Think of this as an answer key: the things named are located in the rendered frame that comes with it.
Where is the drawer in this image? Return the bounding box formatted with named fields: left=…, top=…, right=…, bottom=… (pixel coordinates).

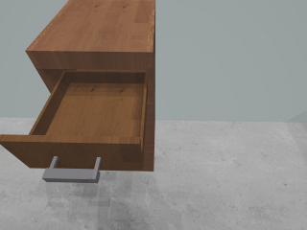
left=0, top=70, right=148, bottom=171

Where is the handle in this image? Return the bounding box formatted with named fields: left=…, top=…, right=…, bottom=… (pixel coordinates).
left=42, top=156, right=102, bottom=183

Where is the cabinet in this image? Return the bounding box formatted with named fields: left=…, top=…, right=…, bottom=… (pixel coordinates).
left=25, top=0, right=155, bottom=172

